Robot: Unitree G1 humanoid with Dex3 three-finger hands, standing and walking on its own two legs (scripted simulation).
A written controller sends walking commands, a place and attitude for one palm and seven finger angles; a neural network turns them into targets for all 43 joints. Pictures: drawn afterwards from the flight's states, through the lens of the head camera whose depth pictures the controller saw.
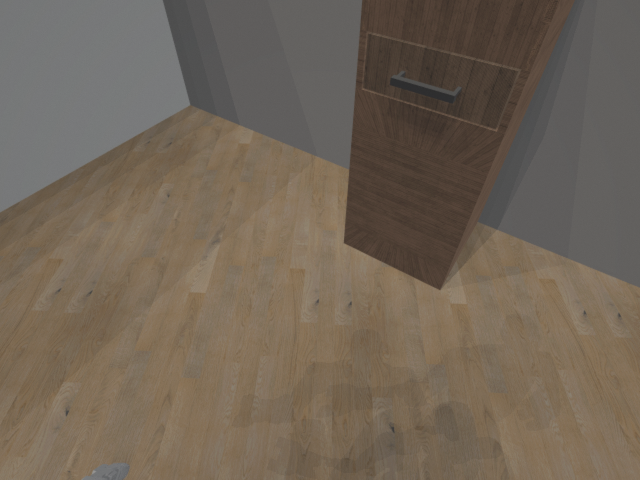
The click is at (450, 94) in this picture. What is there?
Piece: drawer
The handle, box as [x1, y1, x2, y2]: [390, 71, 461, 103]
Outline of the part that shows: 390,79 391,85 452,103 461,89 461,87 458,86 453,92 407,79 403,77 404,71 401,71 397,75 393,75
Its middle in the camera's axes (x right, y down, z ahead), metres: +0.27 -0.39 +0.99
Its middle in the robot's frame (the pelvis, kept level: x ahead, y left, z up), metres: +1.01 -0.22 +0.01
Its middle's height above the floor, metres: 0.78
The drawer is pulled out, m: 0.00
